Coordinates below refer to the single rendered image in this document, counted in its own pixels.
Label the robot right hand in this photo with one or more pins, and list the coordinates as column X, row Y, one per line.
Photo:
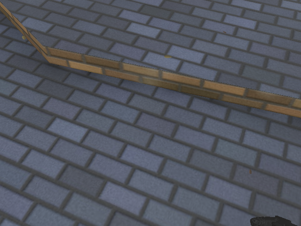
column 271, row 221

